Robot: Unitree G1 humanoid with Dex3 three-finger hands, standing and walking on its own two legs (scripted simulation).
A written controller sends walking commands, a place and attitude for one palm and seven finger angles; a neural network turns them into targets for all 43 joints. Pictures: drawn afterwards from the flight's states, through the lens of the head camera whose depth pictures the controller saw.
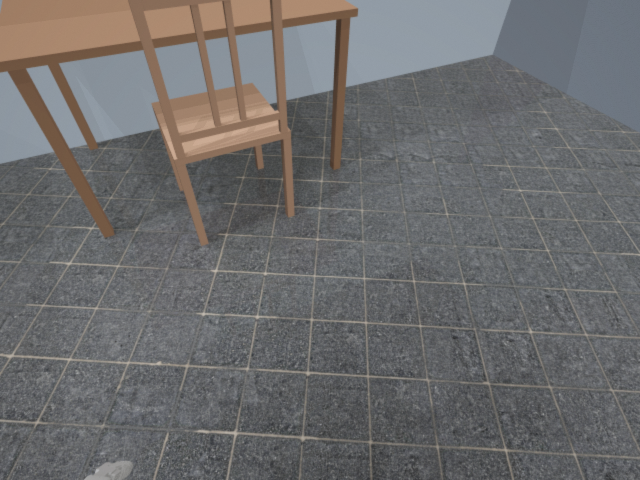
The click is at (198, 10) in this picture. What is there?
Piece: chair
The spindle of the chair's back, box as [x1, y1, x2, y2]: [190, 4, 220, 126]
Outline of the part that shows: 190,5 215,126 220,125 220,121 197,4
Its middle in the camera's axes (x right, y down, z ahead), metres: -0.35 -0.51 +1.18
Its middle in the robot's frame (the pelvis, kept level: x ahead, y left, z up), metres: +1.21 +0.41 -0.05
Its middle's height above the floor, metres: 0.71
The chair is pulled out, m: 0.00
